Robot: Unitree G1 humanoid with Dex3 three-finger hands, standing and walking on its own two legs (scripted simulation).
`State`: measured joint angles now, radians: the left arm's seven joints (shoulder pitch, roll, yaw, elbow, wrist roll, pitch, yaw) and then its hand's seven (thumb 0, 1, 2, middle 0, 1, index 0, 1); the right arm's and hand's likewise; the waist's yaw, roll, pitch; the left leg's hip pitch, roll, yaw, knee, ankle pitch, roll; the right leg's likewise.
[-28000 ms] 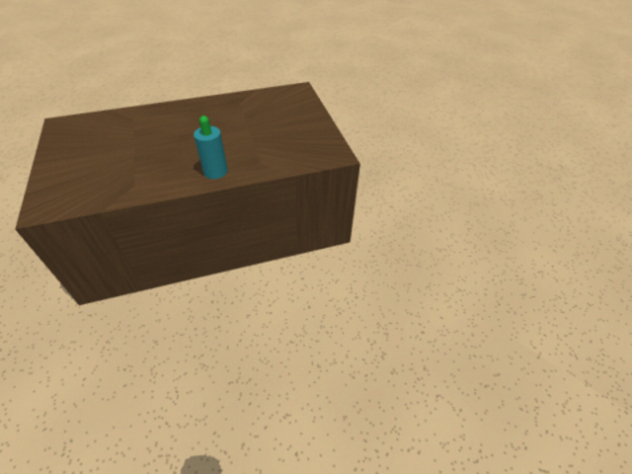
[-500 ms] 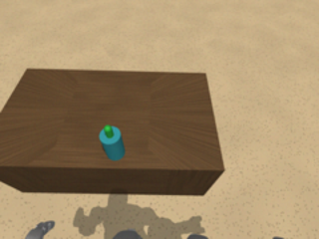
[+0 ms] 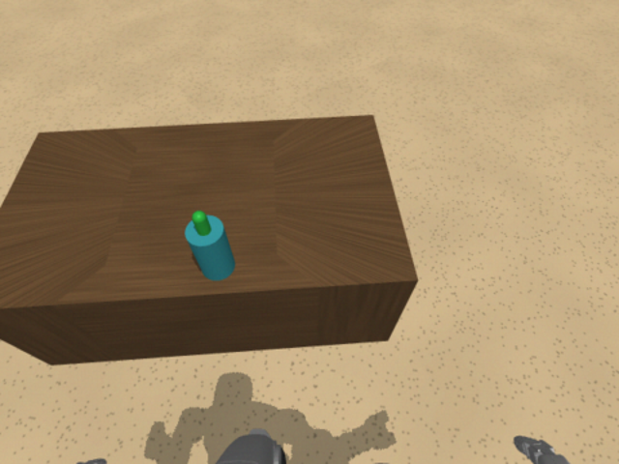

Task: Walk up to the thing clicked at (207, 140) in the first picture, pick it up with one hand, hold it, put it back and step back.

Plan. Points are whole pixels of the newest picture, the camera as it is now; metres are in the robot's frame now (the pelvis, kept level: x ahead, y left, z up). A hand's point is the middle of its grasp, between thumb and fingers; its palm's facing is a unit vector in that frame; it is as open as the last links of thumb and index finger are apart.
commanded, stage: step back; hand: left
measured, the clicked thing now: (209, 242) +0.57 +0.22 -0.23
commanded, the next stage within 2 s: none
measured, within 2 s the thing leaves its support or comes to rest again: neither
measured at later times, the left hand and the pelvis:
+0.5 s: hand out of the picture -0.03 +0.29 -0.14, palm faces +0.05 -0.93 -0.37, open 7.4 cm; pelvis -0.13 +0.01 +0.01, yaw +2 degrees
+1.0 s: hand out of the picture -0.18 +0.26 -0.13, palm faces +0.07 -0.91 -0.41, open 7.4 cm; pelvis -0.29 -0.02 +0.00, yaw +5 degrees
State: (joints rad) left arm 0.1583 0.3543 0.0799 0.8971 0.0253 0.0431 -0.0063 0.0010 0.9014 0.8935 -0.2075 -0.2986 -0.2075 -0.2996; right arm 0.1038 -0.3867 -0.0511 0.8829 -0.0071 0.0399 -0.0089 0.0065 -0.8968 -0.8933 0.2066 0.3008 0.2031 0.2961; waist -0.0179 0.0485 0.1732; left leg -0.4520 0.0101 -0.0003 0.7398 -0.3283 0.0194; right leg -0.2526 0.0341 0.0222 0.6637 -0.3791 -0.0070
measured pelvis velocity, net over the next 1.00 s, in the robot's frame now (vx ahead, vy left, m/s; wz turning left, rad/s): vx -0.29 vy -0.02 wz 0.09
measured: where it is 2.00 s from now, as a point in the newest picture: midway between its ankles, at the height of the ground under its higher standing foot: outside the picture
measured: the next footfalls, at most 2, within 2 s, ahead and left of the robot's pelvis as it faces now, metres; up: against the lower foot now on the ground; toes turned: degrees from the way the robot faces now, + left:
left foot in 0.28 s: -0.04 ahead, +0.12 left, +0.00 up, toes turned +2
right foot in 0.68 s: -0.18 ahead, -0.14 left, +0.00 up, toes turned +1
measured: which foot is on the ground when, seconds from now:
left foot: up 0.00-0.26, down 0.28-0.70, up 0.72-0.98, down 1.00-1.00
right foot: down 0.00-0.28, up 0.30-0.66, down 0.68-1.00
